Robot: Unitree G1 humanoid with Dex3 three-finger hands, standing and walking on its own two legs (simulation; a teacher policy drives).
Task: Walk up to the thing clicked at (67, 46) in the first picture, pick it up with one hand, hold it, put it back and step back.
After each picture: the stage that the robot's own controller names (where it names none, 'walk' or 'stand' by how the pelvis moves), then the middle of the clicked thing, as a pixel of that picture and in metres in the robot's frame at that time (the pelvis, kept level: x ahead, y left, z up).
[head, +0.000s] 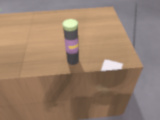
stand; (71, 44) +0.67 +0.07 -0.04
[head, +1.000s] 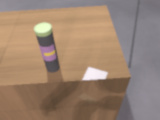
walk; (48, 50) +0.57 +0.19 -0.01
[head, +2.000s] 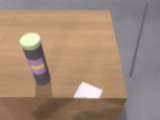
stand; (37, 62) +0.49 +0.20 -0.01
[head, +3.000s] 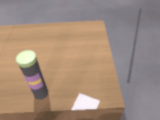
stand; (34, 77) +0.46 +0.22 -0.04
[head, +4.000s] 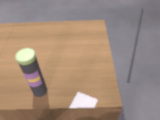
stand; (33, 75) +0.47 +0.23 -0.05
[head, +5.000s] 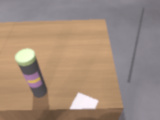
stand; (33, 75) +0.46 +0.23 -0.05
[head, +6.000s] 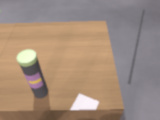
stand; (34, 76) +0.46 +0.23 -0.05
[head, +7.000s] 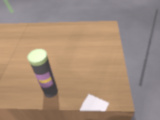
rise first; (44, 75) +0.46 +0.21 -0.04
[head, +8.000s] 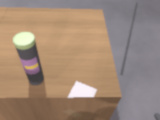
go down; (31, 61) +0.50 +0.19 -0.02
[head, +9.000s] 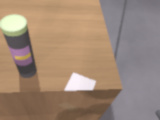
go down; (22, 51) +0.48 +0.19 +0.03
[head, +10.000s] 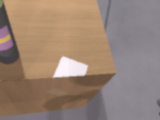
close in; out of the picture +0.49 +0.20 +0.06
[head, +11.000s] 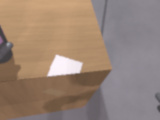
close; out of the picture +0.51 +0.21 +0.08
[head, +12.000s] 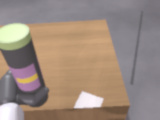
lift; (27, 72) +0.32 +0.16 +0.18
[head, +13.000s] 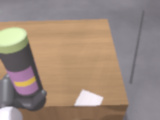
hold; (25, 75) +0.32 +0.17 +0.16
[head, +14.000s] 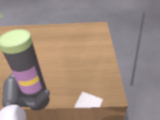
hold; (29, 75) +0.33 +0.17 +0.15
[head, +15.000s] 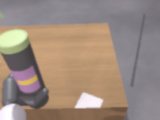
hold; (27, 74) +0.33 +0.17 +0.15
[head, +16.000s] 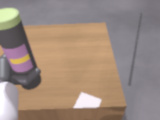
crouch; (20, 54) +0.38 +0.19 +0.18
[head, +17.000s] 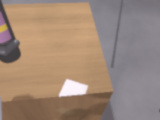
lower; out of the picture +0.48 +0.21 +0.17
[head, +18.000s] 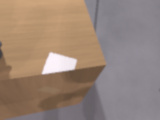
lower; out of the picture +0.52 +0.22 +0.08
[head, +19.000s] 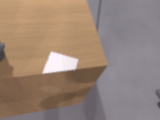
lower; out of the picture +0.52 +0.21 +0.08
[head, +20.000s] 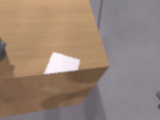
lower; out of the picture +0.52 +0.21 +0.07
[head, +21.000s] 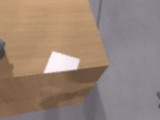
lower; out of the picture +0.52 +0.21 +0.08
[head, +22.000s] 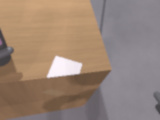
open; out of the picture +0.51 +0.21 +0.07
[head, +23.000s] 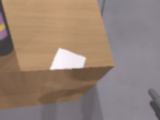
sink last; out of the picture +0.50 +0.20 +0.07
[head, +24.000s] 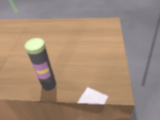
sink last; (42, 67) +0.48 +0.21 +0.01
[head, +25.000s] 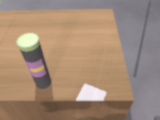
stand; (36, 64) +0.47 +0.20 +0.02
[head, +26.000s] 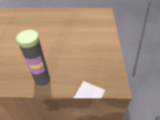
stand; (36, 61) +0.48 +0.20 +0.02
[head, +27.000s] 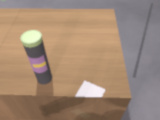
stand; (38, 60) +0.49 +0.20 +0.01
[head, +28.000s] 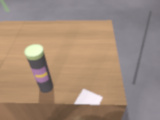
stand; (41, 71) +0.49 +0.21 -0.04
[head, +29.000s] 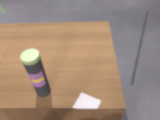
stand; (37, 75) +0.47 +0.22 -0.05
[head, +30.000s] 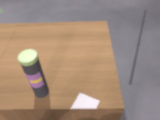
stand; (35, 76) +0.46 +0.22 -0.05
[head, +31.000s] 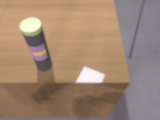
walk; (38, 48) +0.51 +0.18 -0.02
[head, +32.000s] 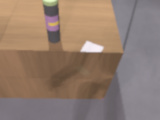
walk; (52, 21) +0.73 +0.16 -0.03
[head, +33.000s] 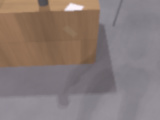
stand; out of the picture +1.06 +0.29 -0.01
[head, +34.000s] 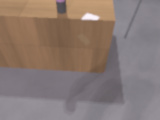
stand; out of the picture +1.08 +0.17 -0.03
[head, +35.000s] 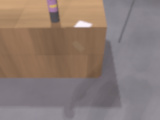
stand; (52, 4) +1.08 +0.19 -0.05
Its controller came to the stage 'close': yes
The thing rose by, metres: 0.22
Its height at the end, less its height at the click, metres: +0.00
